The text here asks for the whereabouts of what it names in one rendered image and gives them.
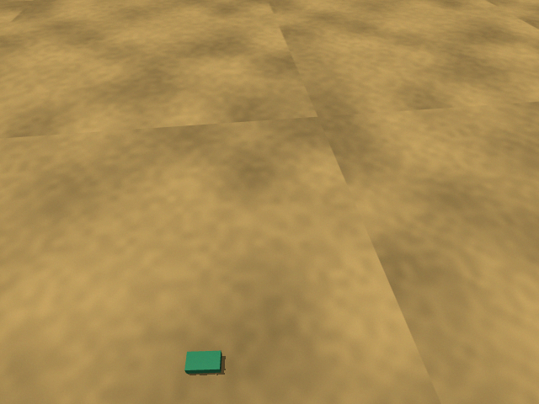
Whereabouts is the small box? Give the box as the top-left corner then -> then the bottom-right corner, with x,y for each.
184,351 -> 222,374

